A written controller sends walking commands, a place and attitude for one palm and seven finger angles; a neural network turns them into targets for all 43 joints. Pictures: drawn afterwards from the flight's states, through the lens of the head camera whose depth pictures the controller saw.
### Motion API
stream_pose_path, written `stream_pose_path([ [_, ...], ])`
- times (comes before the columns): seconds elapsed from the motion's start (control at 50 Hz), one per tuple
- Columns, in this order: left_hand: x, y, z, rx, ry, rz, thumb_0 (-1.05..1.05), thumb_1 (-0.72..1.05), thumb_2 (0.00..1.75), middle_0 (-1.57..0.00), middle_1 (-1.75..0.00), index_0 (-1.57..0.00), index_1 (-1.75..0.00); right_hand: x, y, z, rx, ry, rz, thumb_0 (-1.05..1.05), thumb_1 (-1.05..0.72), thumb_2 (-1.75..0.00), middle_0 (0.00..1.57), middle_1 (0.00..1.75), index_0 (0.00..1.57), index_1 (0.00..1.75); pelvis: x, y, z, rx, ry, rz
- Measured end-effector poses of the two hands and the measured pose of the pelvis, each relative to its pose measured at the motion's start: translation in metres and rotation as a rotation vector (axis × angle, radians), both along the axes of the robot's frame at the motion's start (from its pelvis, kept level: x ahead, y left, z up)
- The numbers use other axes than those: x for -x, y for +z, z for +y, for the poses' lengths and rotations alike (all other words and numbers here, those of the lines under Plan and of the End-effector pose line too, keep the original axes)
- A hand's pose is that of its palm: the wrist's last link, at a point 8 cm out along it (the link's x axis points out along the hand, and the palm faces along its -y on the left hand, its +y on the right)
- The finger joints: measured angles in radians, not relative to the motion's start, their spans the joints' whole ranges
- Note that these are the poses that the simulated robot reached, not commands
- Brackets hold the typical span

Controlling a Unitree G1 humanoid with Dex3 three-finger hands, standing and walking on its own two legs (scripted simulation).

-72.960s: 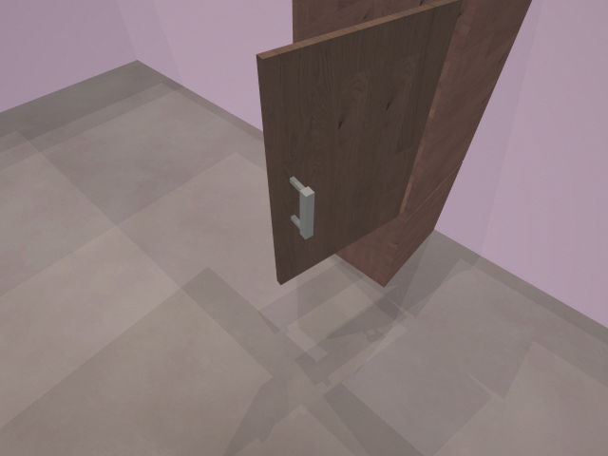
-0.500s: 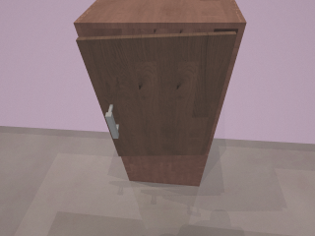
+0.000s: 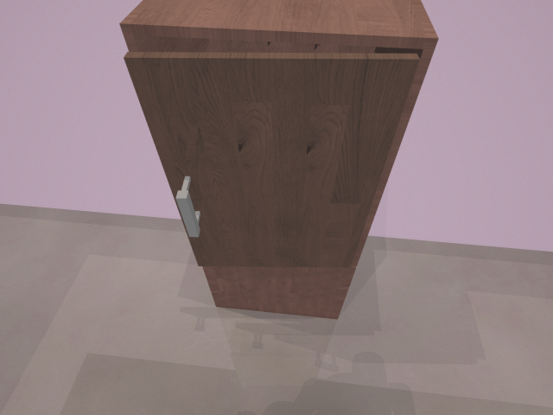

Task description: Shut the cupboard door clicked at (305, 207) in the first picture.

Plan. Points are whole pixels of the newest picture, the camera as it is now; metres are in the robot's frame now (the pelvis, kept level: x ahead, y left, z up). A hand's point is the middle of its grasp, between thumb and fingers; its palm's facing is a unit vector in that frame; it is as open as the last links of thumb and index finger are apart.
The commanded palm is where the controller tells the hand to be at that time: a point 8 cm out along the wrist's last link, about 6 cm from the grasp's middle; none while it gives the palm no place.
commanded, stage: look again from close up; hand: left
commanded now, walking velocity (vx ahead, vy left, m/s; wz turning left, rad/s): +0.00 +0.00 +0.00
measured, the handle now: (190, 207) +0.50 +0.21 -0.06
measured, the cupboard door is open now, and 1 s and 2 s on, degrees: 6 6 6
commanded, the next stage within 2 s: raise the hand and make a fist in 0.38 s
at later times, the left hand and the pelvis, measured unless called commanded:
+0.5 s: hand out of the picture +0.06 +0.21 -0.17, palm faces +0.03 -0.96 -0.27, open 7.4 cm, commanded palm +0.11 +0.25 -0.07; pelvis +0.02 +0.00 +0.00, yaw +0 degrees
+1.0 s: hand out of the picture +0.13 +0.21 -0.08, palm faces +0.08 -1.00 -0.03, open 5.7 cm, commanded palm +0.12 +0.25 -0.07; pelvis -0.06 +0.01 -0.13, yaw +3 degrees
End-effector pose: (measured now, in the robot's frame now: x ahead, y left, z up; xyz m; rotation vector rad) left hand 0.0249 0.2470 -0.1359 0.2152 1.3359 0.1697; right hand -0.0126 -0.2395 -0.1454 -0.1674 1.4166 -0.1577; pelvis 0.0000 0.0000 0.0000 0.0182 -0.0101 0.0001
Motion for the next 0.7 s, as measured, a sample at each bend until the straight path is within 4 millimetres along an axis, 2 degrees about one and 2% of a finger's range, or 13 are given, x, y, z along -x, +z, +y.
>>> stream_pose_path([
  [0.26,-0.027,0.002,-0.002,0.001,0.0,-0.055,0.0,0.91,0.9,-0.2,-0.3,-0.2,-0.3,-0.068,0.002,0.003,-0.008,0.042,-0.133,0.0,-0.9,-0.9,0.2,0.29,0.2,0.3,-0.011,0.001,-0.002,0.001,0.001,-0.001],
  [0.36,-0.03,0.002,0.001,-0.004,0.004,-0.057,0.0,0.91,0.9,-0.2,-0.3,-0.2,-0.3,-0.081,0.005,-0.001,0.003,0.053,-0.151,0.0,-0.9,-0.9,0.2,0.29,0.2,0.3,-0.015,0.001,-0.002,0.001,0.001,0.002],
  [0.5,-0.031,0.004,0.007,-0.025,0.013,-0.056,0.0,0.91,0.9,-0.2,-0.3,-0.2,-0.3,-0.086,0.007,-0.01,0.026,0.053,-0.147,0.0,-0.9,-0.9,0.2,0.29,0.2,0.3,-0.019,0.001,-0.002,0.008,0.004,0.003],
  [0.54,-0.055,0.02,0.018,-0.028,0.104,-0.249,0.01,0.9,0.9,-0.2,-0.3,-0.2,-0.3,-0.092,0.012,-0.015,0.082,0.055,-0.242,0.0,-0.9,-0.9,0.2,0.3,0.2,0.3,-0.015,-0.004,-0.002,0.007,0.0,-0.009],
  [0.62,-0.116,0.088,0.019,-0.044,0.109,-0.798,0.02,0.91,0.9,-0.22,-0.32,-0.22,-0.32,-0.119,0.02,-0.019,0.106,0.048,-0.524,0.01,-0.9,-0.9,0.2,0.29,0.2,0.3,-0.011,-0.019,0.002,-0.002,0.042,0.029],
  [0.66,-0.135,0.109,0.015,-0.006,0.085,-1.012,0.01,0.91,0.9,-0.23,-0.34,-0.23,-0.34,-0.134,0.023,-0.018,0.1,0.066,-0.63,0.01,-0.9,-0.9,0.2,0.29,0.2,0.3,-0.004,-0.027,0.003,-0.002,0.049,0.074],
  [0.7,-0.142,0.116,0.009,0.049,0.035,-1.184,0.01,0.91,0.9,-0.25,-0.36,-0.25,-0.36,-0.148,0.023,-0.016,0.089,0.094,-0.715,0.01,-0.9,-0.9,0.2,0.29,0.2,0.3,0.006,-0.039,0.002,-0.007,0.042,0.126],
])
